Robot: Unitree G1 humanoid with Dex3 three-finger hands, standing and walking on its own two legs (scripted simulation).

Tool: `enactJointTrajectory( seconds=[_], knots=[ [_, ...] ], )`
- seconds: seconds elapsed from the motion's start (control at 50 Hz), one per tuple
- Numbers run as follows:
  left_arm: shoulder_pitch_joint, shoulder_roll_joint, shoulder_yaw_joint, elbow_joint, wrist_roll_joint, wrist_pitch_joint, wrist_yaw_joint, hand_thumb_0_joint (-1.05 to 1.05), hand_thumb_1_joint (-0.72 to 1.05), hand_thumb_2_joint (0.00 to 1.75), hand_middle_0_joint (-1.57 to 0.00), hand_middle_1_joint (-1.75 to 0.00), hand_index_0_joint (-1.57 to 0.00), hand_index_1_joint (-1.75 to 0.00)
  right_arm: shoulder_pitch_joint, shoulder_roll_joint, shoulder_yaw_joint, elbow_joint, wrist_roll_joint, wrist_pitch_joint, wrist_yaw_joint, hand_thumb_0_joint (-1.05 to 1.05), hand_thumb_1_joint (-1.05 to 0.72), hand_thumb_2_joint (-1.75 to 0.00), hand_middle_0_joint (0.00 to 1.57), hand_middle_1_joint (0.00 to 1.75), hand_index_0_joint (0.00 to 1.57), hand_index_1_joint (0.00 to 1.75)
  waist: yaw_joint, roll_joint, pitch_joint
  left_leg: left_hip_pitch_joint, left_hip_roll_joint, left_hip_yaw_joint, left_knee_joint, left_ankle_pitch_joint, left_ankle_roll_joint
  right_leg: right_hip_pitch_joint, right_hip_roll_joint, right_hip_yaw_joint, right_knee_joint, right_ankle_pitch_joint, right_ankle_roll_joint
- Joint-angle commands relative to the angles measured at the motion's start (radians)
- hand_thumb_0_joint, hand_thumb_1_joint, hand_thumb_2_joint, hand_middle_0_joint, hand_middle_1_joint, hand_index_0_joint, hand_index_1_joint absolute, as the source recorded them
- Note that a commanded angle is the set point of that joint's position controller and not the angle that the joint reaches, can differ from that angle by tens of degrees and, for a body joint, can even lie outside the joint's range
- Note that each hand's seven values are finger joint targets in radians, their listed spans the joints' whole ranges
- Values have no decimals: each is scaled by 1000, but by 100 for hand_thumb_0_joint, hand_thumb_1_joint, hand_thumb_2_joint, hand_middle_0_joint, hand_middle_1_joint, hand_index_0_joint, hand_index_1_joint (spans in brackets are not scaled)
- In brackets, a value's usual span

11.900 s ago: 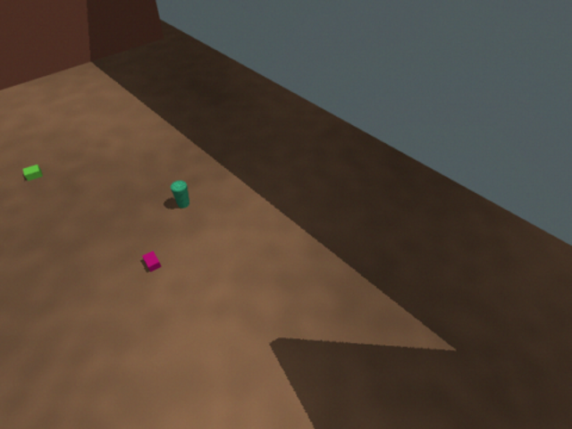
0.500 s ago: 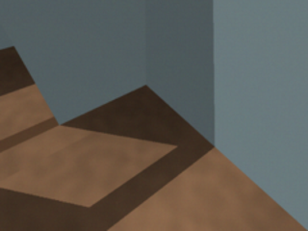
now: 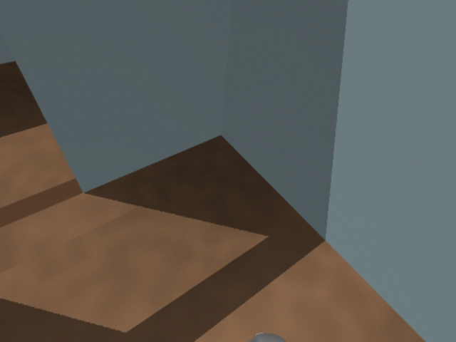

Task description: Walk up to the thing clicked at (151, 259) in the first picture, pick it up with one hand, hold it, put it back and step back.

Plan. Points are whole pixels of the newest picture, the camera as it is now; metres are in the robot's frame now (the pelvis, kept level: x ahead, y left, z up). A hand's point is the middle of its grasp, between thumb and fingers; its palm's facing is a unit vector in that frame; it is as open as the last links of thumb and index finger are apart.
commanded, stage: walk up
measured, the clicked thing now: out of the picture -0.96 -0.46 -0.75
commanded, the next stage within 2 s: stand in 1.96 s
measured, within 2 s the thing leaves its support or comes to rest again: neither
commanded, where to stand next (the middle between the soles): +0.47 -0.05 m, yaw -1 degrees
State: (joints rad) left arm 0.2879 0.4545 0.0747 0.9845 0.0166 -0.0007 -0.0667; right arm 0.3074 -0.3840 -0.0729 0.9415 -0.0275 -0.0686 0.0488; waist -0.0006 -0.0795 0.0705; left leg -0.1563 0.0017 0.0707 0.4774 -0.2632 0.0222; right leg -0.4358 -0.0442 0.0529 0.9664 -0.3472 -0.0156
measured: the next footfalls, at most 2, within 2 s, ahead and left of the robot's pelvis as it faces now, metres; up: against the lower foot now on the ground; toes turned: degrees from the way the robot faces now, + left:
right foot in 0.20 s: +0.22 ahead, -0.16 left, +0.00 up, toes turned -5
left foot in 0.58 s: +0.38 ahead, +0.09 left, +0.00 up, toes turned +5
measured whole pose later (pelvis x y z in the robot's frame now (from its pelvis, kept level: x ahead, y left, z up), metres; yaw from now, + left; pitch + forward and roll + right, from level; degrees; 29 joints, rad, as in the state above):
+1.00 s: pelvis +0.37 -0.07 -0.02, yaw -1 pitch -3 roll +0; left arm 0.28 0.43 0.06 0.86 0.02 -0.06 -0.04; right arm 0.35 -0.43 -0.05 0.83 0.00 -0.03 0.03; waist -0.02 0.03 0.09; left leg -0.25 0.09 0.04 0.82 -0.47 0.01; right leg -0.39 -0.05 -0.05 0.67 -0.22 -0.01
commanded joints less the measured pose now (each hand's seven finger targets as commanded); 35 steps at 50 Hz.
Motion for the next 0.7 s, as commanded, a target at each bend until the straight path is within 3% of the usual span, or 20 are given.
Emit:
enactJointTrajectory(
  seconds=[0.0,0.1,0.14,0.16,0.18,0.2,0.22,0.26,0.3,0.32,0.38,0.44,0.48,0.52,0.54,0.56,0.58,0.6,0.62,0.68],
  knots=[
    [-37,169,44,-109,7,-32,-18,0,90,90,-20,-30,-20,-30,-36,-302,-78,-116,4,-40,-21,0,-90,-90,20,30,20,30,-8,231,75,-59,278,-228,-322,-180,196,-52,-77,-13,-174,77,21],
    [-69,151,48,-136,7,-44,-26,0,90,90,-20,-30,-20,-30,-33,-302,-73,-139,6,-31,-21,0,-90,-90,20,30,20,30,-2,206,44,-85,234,-149,-230,-88,160,98,-34,-98,-319,151,-6],
    [4,143,56,-127,7,-53,-17,0,90,90,-20,-30,-20,-30,-54,-293,-69,-155,5,-24,-24,0,-90,-90,20,30,20,30,47,176,0,-90,217,-111,-75,84,140,230,-1,-143,-389,148,-14],
    [89,170,72,-105,6,-65,-5,0,90,90,-20,-30,-20,-30,-15,-249,-54,-161,9,-21,-24,0,-90,-90,20,30,20,30,85,64,-74,-102,163,-60,146,241,108,379,27,-129,-440,116,-31],
    [185,229,96,-94,14,-78,10,0,90,90,-20,-30,-20,-30,41,-194,-31,-168,14,-19,-27,0,-90,-90,20,30,20,30,121,-122,-136,-223,88,-7,432,170,72,530,-55,15,-531,-10,-64],
    [196,312,109,-125,8,-85,23,0,90,90,-20,-30,-20,-30,64,-145,-10,-199,25,-20,-26,0,-90,-90,20,30,20,30,101,-282,-133,-472,-49,8,637,-239,22,614,-328,499,-682,-77,-181],
    [156,326,104,-142,-6,-82,24,0,90,90,-20,-30,-20,-30,14,-242,-35,-176,18,-10,-39,0,-90,-90,20,30,20,30,107,-137,-92,-470,-1,-106,733,-294,20,490,-404,605,-704,-61,-284],
    [79,257,84,-168,-24,-81,32,0,90,90,-20,-30,-20,-30,12,-241,-37,-149,34,-8,-35,0,-90,-90,20,30,20,30,66,-24,-12,-452,46,-164,742,-188,25,373,-319,365,-674,93,-264],
    [29,213,66,-185,-22,-84,35,0,90,90,-20,-30,-20,-30,56,-228,-34,-128,29,-4,-24,0,-90,-90,20,30,20,30,19,-80,24,-385,87,-137,621,-128,13,250,-245,194,-686,134,-219],
    [19,211,61,-197,-17,-86,33,0,90,90,-20,-30,-20,-30,69,-220,-36,-123,23,-2,-14,0,-90,-90,20,30,20,30,12,-101,24,-356,87,-108,562,-103,2,222,-221,140,-690,160,-221],
    [40,214,64,-223,-5,-92,31,0,90,90,-20,-30,-20,-30,6,-202,-38,-148,10,1,5,0,-90,-90,20,30,20,30,36,-91,22,-350,88,-56,368,-87,-21,231,-208,75,-692,163,-235],
    [49,221,62,-247,-1,-92,23,0,90,90,-20,-30,-20,-30,-55,-184,-40,-178,8,-12,10,0,-90,-90,20,30,20,30,52,-68,-17,-266,69,-24,202,3,-15,240,-216,50,-647,225,-216],
    [26,224,58,-258,-6,-88,20,0,90,90,-20,-30,-20,-30,-37,-186,-48,-175,9,-21,9,0,-90,-90,20,30,20,30,30,-38,-40,-164,53,0,125,74,-9,201,-207,19,-598,204,-195],
    [16,199,41,-266,-6,-78,19,0,90,90,-20,-30,-20,-30,44,-201,-63,-146,5,-31,1,0,-90,-90,20,30,20,30,-26,27,-64,40,13,30,67,109,0,74,-161,-26,-465,126,-157],
    [36,159,26,-275,-1,-76,19,0,90,90,-20,-30,-20,-30,130,-250,-79,-124,3,-36,-8,0,-90,-90,20,30,20,30,-71,139,-116,197,22,-12,48,12,26,-8,-114,-62,-282,132,-132],
    [74,87,6,-284,-7,-75,22,0,90,90,-20,-30,-20,-30,214,-336,-101,-123,-14,-42,-21,0,-90,-90,20,30,20,30,-102,367,-161,281,231,-347,-96,-221,94,-142,-10,-126,28,-2,-74],
    [94,128,22,-265,-13,-64,31,0,90,90,-20,-30,-20,-30,194,-385,-108,-164,-1,-45,-27,0,-90,-90,20,30,20,30,-90,317,-129,246,436,-760,-259,-396,191,-268,84,-48,164,-205,-45],
    [65,216,34,-247,-4,-57,42,0,90,90,-20,-30,-20,-30,140,-383,-110,-171,28,-40,-26,0,-90,-90,20,30,20,30,-79,186,-76,142,457,-746,-249,-382,241,-259,17,49,225,-185,-53],
    [70,215,34,-234,-10,-57,42,0,90,90,-20,-30,-20,-30,91,-347,-93,-183,30,-39,-28,0,-90,-90,20,30,20,30,-46,143,-24,107,418,-618,-232,-270,242,-265,-1,63,242,-129,-46],
    [133,186,37,-179,-15,-57,30,0,90,90,-20,-30,-20,-30,28,-289,-61,-192,25,-45,-32,0,-90,-90,20,30,20,30,2,227,8,-33,308,-305,-195,21,182,-146,-53,29,98,-28,-26]
  ],
)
